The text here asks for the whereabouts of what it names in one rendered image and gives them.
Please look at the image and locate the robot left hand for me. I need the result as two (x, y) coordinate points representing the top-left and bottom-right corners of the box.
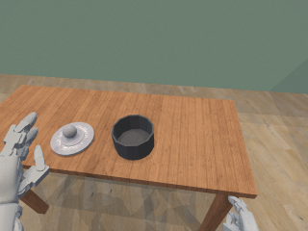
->
(0, 112), (49, 205)

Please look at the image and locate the lid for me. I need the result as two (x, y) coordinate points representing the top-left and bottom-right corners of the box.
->
(50, 122), (94, 156)

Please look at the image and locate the table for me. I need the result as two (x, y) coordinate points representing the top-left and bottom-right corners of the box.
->
(0, 85), (258, 231)

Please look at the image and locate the left robot forearm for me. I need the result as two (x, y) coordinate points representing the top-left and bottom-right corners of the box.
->
(0, 203), (24, 231)

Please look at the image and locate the robot right hand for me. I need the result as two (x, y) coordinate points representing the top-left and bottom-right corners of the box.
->
(223, 195), (260, 231)

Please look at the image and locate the knob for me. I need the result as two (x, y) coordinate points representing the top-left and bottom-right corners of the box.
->
(62, 124), (77, 139)

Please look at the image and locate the pot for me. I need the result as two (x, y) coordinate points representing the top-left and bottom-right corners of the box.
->
(111, 115), (155, 161)

